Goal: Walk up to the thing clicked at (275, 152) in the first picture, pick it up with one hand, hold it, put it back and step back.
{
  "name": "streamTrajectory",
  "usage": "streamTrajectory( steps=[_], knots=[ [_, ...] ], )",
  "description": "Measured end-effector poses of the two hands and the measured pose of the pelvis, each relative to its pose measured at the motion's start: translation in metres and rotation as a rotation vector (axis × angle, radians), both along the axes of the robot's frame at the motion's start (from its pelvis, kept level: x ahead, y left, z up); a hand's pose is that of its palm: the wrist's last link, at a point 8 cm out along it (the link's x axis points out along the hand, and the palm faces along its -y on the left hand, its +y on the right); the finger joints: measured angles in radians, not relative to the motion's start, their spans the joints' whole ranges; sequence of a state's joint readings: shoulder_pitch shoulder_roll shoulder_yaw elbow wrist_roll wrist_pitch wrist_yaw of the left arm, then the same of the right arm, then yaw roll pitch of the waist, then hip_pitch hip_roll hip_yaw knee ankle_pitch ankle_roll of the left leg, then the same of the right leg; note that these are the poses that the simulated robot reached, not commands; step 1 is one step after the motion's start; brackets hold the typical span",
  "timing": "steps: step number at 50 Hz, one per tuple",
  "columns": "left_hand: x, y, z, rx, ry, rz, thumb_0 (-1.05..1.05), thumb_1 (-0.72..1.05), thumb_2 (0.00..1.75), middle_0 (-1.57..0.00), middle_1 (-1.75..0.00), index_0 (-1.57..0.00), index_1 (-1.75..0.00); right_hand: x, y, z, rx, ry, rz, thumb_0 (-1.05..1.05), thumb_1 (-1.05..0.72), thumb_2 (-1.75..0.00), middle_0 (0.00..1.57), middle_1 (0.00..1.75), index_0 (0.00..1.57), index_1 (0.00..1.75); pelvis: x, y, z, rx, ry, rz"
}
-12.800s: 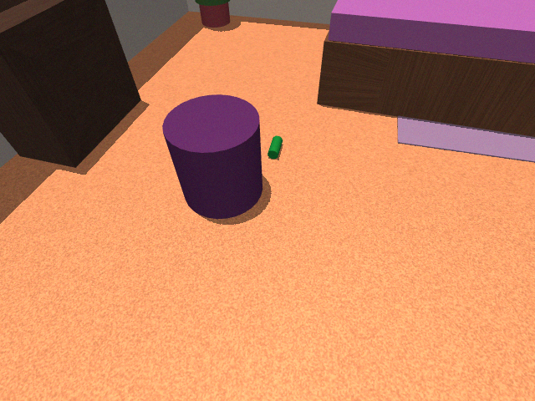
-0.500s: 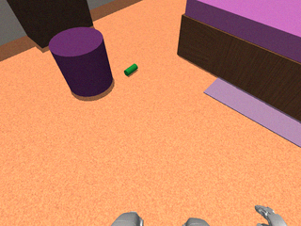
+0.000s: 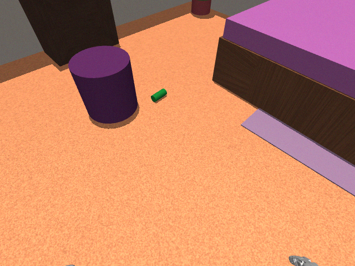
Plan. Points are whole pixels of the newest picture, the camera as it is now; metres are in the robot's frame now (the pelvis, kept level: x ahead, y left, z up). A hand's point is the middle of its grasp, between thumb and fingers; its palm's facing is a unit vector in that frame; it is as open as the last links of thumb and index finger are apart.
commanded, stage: walk up
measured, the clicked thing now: (159, 95) +1.53 +0.15 -0.74
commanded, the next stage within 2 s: stand in 0.10 s
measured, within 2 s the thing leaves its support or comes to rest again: neither
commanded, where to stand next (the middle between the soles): +0.06 -0.04 m, yaw -3 degrees
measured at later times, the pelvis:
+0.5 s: pelvis +0.02 -0.01 +0.01, yaw -2 degrees
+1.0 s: pelvis +0.02 -0.02 +0.01, yaw -3 degrees
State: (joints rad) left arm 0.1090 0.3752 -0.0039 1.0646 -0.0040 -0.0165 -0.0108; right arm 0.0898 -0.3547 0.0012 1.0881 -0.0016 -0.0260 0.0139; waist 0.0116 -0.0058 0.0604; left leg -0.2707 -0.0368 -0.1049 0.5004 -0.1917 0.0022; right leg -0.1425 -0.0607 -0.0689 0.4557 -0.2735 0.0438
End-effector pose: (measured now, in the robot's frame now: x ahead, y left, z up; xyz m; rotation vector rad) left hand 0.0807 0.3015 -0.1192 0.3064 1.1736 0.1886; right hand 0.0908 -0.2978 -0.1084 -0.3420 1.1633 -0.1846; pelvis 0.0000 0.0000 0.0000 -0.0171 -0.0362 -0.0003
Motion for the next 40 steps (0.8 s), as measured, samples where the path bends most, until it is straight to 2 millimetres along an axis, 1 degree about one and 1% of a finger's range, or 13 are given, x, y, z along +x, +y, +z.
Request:
streamTrajectory(
  steps=[5,11,18,32,40],
  knots=[
    [0.004,-0.003,0.002,-0.004,0.003,0.011,0.00,0.90,0.90,-0.21,-0.30,-0.21,-0.30,0.008,-0.003,0.003,-0.003,0.000,0.004,0.01,-0.90,-0.90,0.20,0.30,0.21,0.30,0.003,-0.003,0.003,0.002,0.004,0.008],
    [0.002,-0.006,0.003,0.003,0.046,0.010,0.00,0.91,0.90,-0.21,-0.30,-0.21,-0.30,0.011,-0.006,0.005,0.007,0.003,-0.021,0.01,-0.90,-0.90,0.20,0.30,0.21,0.30,0.008,-0.006,0.006,0.008,0.008,-0.013],
    [0.004,-0.011,0.004,0.008,0.075,0.010,0.00,0.91,0.90,-0.21,-0.30,-0.21,-0.30,0.007,-0.010,0.002,0.015,0.029,-0.050,0.01,-0.91,-0.90,0.20,0.30,0.21,0.30,0.013,-0.010,0.008,0.011,0.010,-0.028],
    [0.023,-0.021,0.009,0.010,0.048,-0.010,0.00,0.91,0.90,-0.21,-0.30,-0.21,-0.30,0.000,-0.014,-0.001,0.028,0.041,-0.077,0.01,-0.91,-0.90,0.20,0.30,0.20,0.30,0.016,-0.015,0.010,0.016,0.009,-0.041],
    [0.026,-0.026,0.010,0.010,0.043,-0.015,0.00,0.91,0.90,-0.21,-0.30,-0.21,-0.30,-0.004,-0.018,-0.002,0.029,0.051,-0.084,0.01,-0.91,-0.90,0.20,0.30,0.20,0.30,0.018,-0.018,0.010,0.017,0.011,-0.042]
  ],
)
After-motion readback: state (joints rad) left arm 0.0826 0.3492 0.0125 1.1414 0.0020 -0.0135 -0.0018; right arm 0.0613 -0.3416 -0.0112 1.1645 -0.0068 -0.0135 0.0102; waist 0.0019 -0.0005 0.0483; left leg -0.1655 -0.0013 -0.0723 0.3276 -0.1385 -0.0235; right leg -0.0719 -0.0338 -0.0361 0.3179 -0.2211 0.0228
